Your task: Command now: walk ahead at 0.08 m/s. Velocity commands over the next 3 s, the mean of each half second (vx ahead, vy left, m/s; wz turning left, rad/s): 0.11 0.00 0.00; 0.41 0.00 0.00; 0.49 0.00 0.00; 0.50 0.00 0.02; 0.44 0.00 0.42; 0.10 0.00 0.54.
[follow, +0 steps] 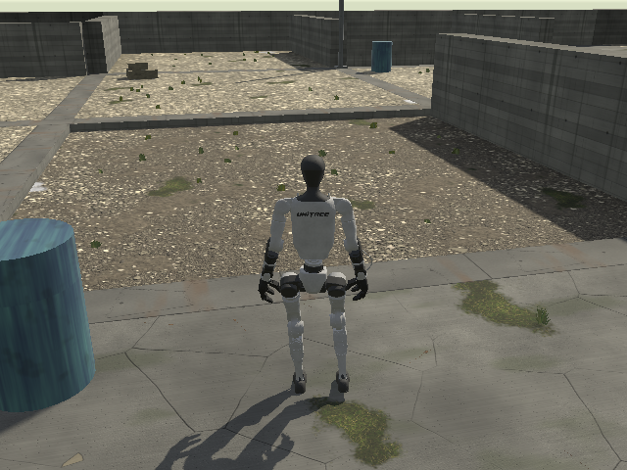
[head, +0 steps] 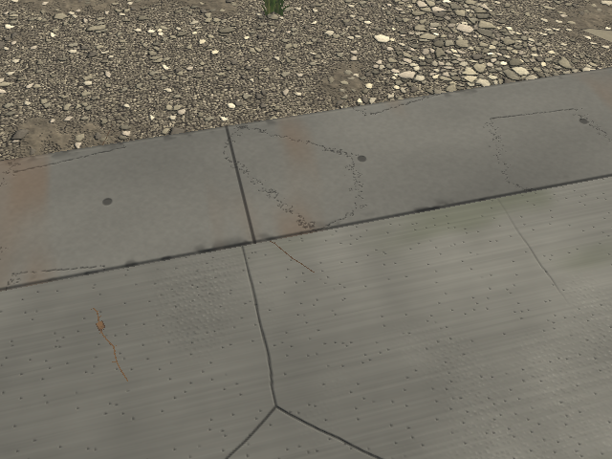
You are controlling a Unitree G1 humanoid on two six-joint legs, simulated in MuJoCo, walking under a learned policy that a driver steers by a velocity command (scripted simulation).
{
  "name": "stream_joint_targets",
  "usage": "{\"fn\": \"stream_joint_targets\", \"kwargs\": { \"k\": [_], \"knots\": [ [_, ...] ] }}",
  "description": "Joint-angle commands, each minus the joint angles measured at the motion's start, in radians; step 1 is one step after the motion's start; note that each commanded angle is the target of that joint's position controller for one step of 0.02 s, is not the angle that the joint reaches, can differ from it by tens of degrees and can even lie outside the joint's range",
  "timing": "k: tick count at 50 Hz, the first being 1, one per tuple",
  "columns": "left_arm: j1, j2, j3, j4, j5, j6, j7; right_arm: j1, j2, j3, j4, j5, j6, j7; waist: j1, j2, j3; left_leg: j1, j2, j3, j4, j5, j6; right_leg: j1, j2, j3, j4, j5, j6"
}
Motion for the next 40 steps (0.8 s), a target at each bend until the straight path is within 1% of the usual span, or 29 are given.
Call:
{"fn": "stream_joint_targets", "kwargs": {
  "k": [1, 3, 5, 6, 7, 8, 9, 10, 12, 15, 16, 17, 18, 19, 20, 21, 22, 24, 26, 27, 28, 29, 30, 31, 32, 33, 34, 36, 40],
  "knots": [
    [0.165, 0.047, 0.011, 0.018, 0.004, 0.034, 0.009, -0.058, -0.14, -0.028, -0.06, 0.01, 0.0, -0.021, 0.048, 0.128, -0.132, -0.12, 0.264, -0.178, -0.167, -0.066, 0.165, 0.271, 0.001, -0.026, -0.146, 0.084, 0.002],
    [0.135, 0.062, 0.019, 0.015, 0.007, 0.041, 0.007, -0.065, -0.139, -0.027, -0.057, 0.025, 0.016, -0.031, 0.056, 0.13, -0.091, -0.162, 0.26, -0.211, -0.176, -0.319, 0.133, 0.312, 0.018, -0.045, -0.245, 0.138, -0.013],
    [0.124, 0.055, 0.021, 0.023, 0.02, 0.04, 0.004, -0.043, -0.097, -0.013, -0.044, 0.036, 0.025, -0.036, 0.061, 0.099, -0.046, -0.185, 0.226, -0.217, -0.148, -0.466, 0.072, 0.354, 0.027, -0.057, -0.366, 0.136, -0.041],
    [0.127, 0.062, 0.02, 0.021, 0.026, 0.037, 0.005, -0.007, -0.077, -0.005, -0.03, 0.037, 0.027, -0.036, 0.055, 0.064, -0.02, -0.186, 0.198, -0.211, -0.114, -0.503, 0.027, 0.36, -0.014, -0.009, -0.453, 0.156, -0.063],
    [0.108, 0.127, 0.033, 0.021, 0.019, 0.034, 0.009, 0.05, -0.087, -0.012, -0.021, 0.037, 0.028, -0.038, 0.0, -0.023, 0.024, -0.18, 0.134, -0.156, -0.061, -0.45, -0.007, 0.3, -0.05, 0.038, -0.498, 0.082, -0.098],
    [0.09, 0.127, 0.038, 0.042, 0.009, 0.027, 0.005, 0.068, -0.079, -0.014, -0.014, 0.034, 0.036, -0.045, -0.022, -0.124, 0.033, -0.062, 0.083, -0.077, -0.016, -0.35, -0.029, 0.157, -0.034, 0.045, -0.551, -0.1, -0.114],
    [0.071, 0.085, 0.031, 0.042, 0.009, 0.017, 0.001, 0.064, -0.083, -0.015, -0.006, 0.027, 0.042, -0.052, -0.018, -0.134, 0.038, 0.022, 0.078, -0.064, 0.03, -0.284, -0.04, 0.094, -0.02, 0.048, -0.598, -0.172, -0.105],
    [0.052, 0.069, 0.028, 0.045, 0.011, 0.008, -0.002, 0.071, -0.078, -0.016, 0.002, 0.025, 0.048, -0.056, -0.027, -0.132, 0.03, 0.061, 0.081, -0.059, 0.049, -0.247, -0.04, 0.079, -0.016, 0.045, -0.61, -0.164, -0.088],
    [0.034, 0.058, 0.028, 0.044, 0.005, -0.007, -0.005, 0.081, -0.078, -0.017, 0.019, 0.021, 0.054, -0.06, -0.025, -0.077, 0.011, 0.075, 0.092, -0.067, 0.054, -0.205, -0.033, 0.117, -0.003, 0.028, -0.583, -0.056, -0.07],
    [0.071, 0.06, 0.03, 0.063, -0.004, -0.015, -0.005, 0.068, -0.068, -0.015, 0.031, 0.026, 0.048, -0.054, -0.003, -0.012, -0.028, 0.07, 0.103, -0.075, 0.054, -0.132, -0.029, 0.207, 0.01, 0.006, -0.526, 0.122, -0.073],
    [0.102, 0.065, 0.034, 0.077, -0.006, -0.014, -0.005, 0.075, -0.068, -0.016, 0.042, 0.031, 0.046, -0.053, 0.008, -0.009, -0.057, 0.07, 0.086, -0.057, 0.074, -0.199, -0.026, 0.236, 0.018, -0.002, -0.52, 0.058, -0.085],
    [0.122, 0.089, 0.043, 0.083, -0.012, -0.011, -0.004, 0.073, -0.074, -0.02, 0.046, 0.039, 0.046, -0.052, 0.017, -0.018, -0.048, 0.039, 0.064, -0.034, 0.113, -0.314, -0.019, 0.242, 0.017, 0.009, -0.521, -0.062, -0.11],
    [0.136, 0.11, 0.051, 0.082, -0.017, -0.01, -0.005, 0.064, -0.077, -0.023, 0.044, 0.044, 0.043, -0.051, 0.026, -0.03, -0.019, -0.017, 0.056, -0.024, 0.147, -0.417, -0.011, 0.236, -0.01, 0.053, -0.545, -0.196, -0.142],
    [0.161, 0.121, 0.056, 0.083, -0.022, -0.014, -0.007, 0.04, -0.067, -0.023, 0.035, 0.048, 0.036, -0.048, 0.041, -0.046, 0.017, -0.091, 0.055, -0.022, 0.196, -0.458, -0.004, 0.249, -0.063, 0.13, -0.591, -0.303, -0.18],
    [0.195, 0.14, 0.062, 0.087, -0.027, -0.023, -0.009, 0.014, -0.042, -0.018, 0.022, 0.051, 0.023, -0.043, 0.054, -0.086, 0.039, -0.162, 0.051, -0.008, 0.274, -0.42, -0.001, 0.289, -0.142, 0.244, -0.653, -0.357, -0.225],
    [0.2, 0.161, 0.07, 0.088, -0.029, -0.033, -0.011, -0.001, -0.026, -0.015, 0.013, 0.054, 0.009, -0.036, 0.055, -0.121, 0.061, -0.217, 0.063, -0.015, 0.332, -0.359, 0.011, 0.323, -0.218, 0.351, -0.691, -0.343, -0.269],
    [0.194, 0.155, 0.071, 0.084, -0.026, -0.043, -0.012, -0.015, -0.032, -0.017, 0.007, 0.055, -0.003, -0.029, 0.053, -0.116, 0.069, -0.242, 0.09, -0.041, 0.368, -0.341, 0.023, 0.336, -0.258, 0.395, -0.697, -0.272, -0.289],
    [0.155, 0.14, 0.068, 0.07, -0.025, -0.054, -0.019, -0.009, -0.043, -0.023, 0.005, 0.062, -0.018, -0.019, 0.025, -0.093, 0.049, -0.218, 0.113, -0.054, 0.334, -0.372, 0.04, 0.354, -0.252, 0.347, -0.672, -0.125, -0.267],
    [0.073, 0.141, 0.068, 0.047, -0.04, -0.046, -0.027, 0.085, -0.044, -0.032, 0.049, 0.066, -0.022, -0.017, -0.041, -0.069, 0.027, 0.047, 0.074, -0.002, 0.148, -0.265, 0.039, 0.22, -0.156, 0.19, -0.63, -0.048, -0.203],
    [0.049, 0.14, 0.068, 0.037, -0.041, -0.042, -0.028, 0.173, -0.059, -0.043, 0.091, 0.058, -0.017, -0.019, -0.071, -0.05, 0.003, 0.202, 0.06, -0.006, 0.137, -0.2, 0.026, 0.131, -0.099, 0.12, -0.568, 0.006, -0.173],
    [-0.002, 0.112, 0.06, 0.013, -0.037, -0.045, -0.03, 0.295, -0.103, -0.06, 0.124, 0.054, -0.012, -0.024, -0.118, 0.048, -0.013, 0.331, 0.154, -0.148, 0.056, -0.243, 0.052, 0.017, -0.024, 0.019, -0.375, 0.091, -0.125],
    [-0.006, 0.032, 0.041, -0.018, -0.032, -0.059, -0.031, 0.413, -0.224, -0.093, 0.139, 0.062, -0.009, -0.028, -0.142, 0.323, -0.047, 0.496, 0.36, -0.51, -0.111, -0.328, 0.16, -0.192, 0.108, -0.137, -0.044, 0.033, -0.056],
    [-0.029, 0.051, 0.043, -0.028, -0.034, -0.074, -0.032, 0.433, -0.199, -0.079, 0.139, 0.045, -0.019, -0.023, -0.142, 0.318, -0.037, 0.513, 0.477, -0.744, -0.181, -0.343, 0.237, -0.339, 0.108, -0.047, 0.193, -0.165, -0.063],
    [-0.03, 0.078, 0.049, -0.027, -0.046, -0.084, -0.04, 0.35, -0.135, -0.057, 0.114, 0.036, -0.031, -0.024, -0.089, 0.195, 0.012, 0.486, 0.469, -0.675, -0.16, -0.322, 0.214, -0.409, 0.043, 0.013, 0.31, -0.107, -0.095],
    [-0.019, 0.079, 0.048, -0.017, -0.047, -0.087, -0.046, 0.28, -0.108, -0.048, 0.087, 0.036, -0.037, -0.019, -0.056, 0.133, 0.018, 0.456, 0.425, -0.562, -0.16, -0.272, 0.176, -0.414, 0.005, 0.011, 0.327, -0.007, -0.115],
    [-0.026, 0.083, 0.052, -0.013, -0.038, -0.09, -0.047, 0.237, -0.106, -0.042, 0.071, 0.039, -0.039, -0.011, -0.035, 0.086, 0.031, 0.421, 0.394, -0.476, -0.176, -0.192, 0.146, -0.405, -0.024, 0.002, 0.284, 0.079, -0.121],
    [-0.04, 0.093, 0.06, -0.014, -0.028, -0.088, -0.046, 0.219, -0.085, -0.033, 0.065, 0.04, -0.035, -0.008, -0.022, 0.074, 0.032, 0.39, 0.361, -0.394, -0.186, -0.074, 0.115, -0.366, -0.045, -0.008, 0.235, 0.135, -0.12],
    [-0.051, 0.066, 0.059, -0.015, -0.026, -0.076, -0.053, 0.256, -0.07, -0.025, 0.074, 0.034, -0.021, -0.01, -0.018, 0.102, 0.02, 0.357, 0.312, -0.283, -0.195, 0.087, 0.093, -0.308, -0.045, -0.046, 0.169, 0.189, -0.1],
    [-0.228, 0.027, 0.037, -0.085, -0.021, -0.066, -0.057, 0.276, -0.114, -0.028, 0.068, 0.029, -0.008, -0.032, -0.041, 0.092, 0.064, 0.283, 0.275, -0.185, -0.233, 0.177, 0.089, -0.268, -0.02, -0.089, -0.098, 0.326, -0.062]
  ]
}}
Next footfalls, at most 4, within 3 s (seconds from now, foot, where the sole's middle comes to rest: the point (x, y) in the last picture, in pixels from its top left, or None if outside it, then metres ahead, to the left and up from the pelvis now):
0.12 right None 0.10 -0.14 -0.77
1.04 right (373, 435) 0.53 -0.13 -0.77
1.60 left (261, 318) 0.82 0.12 -0.77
2.16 right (349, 214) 1.16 -0.11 -0.77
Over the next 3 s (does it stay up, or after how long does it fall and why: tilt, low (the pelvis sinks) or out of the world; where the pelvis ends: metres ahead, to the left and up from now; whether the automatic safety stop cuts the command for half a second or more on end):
stays up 1.25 0.08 0.01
